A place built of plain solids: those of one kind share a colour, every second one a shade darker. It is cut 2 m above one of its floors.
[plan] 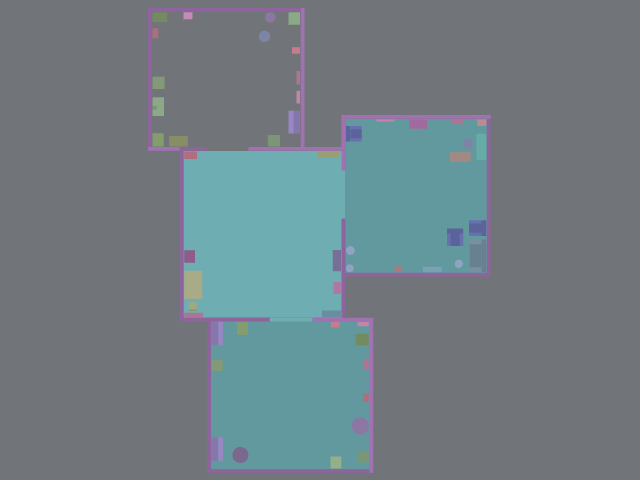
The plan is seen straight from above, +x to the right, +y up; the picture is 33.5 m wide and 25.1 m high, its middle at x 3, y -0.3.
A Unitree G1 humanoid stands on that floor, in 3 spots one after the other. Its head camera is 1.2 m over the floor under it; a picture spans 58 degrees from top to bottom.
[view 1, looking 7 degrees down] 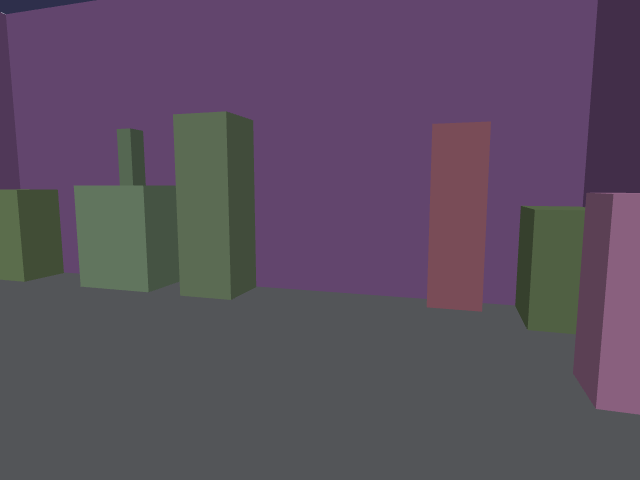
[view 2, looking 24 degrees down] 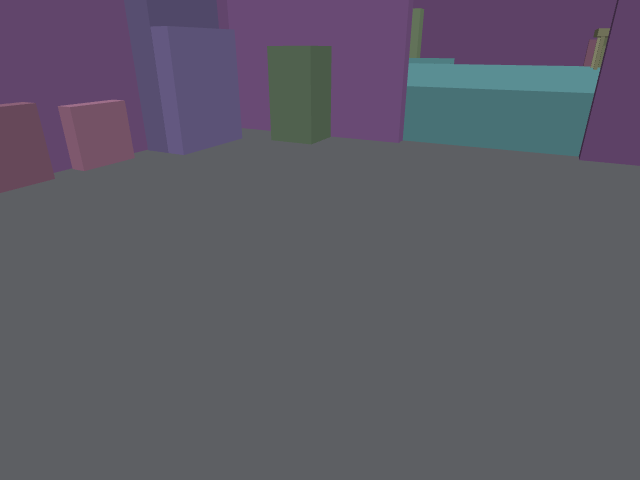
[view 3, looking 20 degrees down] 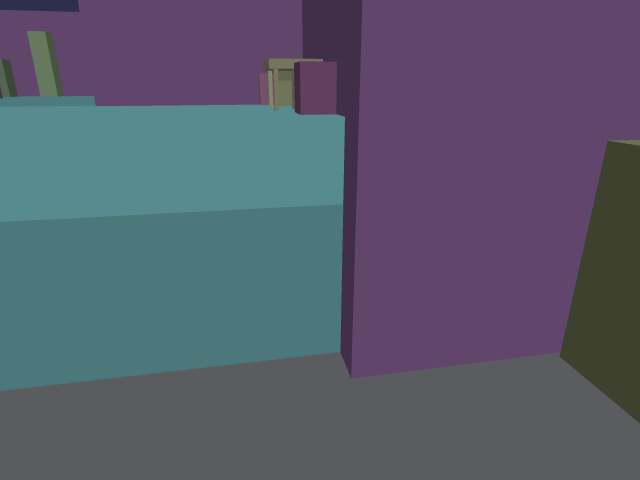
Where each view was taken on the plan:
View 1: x -1.10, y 10.46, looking -163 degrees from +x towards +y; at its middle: wall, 4.94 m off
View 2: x -2.50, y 10.37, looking -63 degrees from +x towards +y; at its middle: ground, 2.95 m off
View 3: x -2.50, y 6.05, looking -101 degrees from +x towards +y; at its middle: floor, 1.84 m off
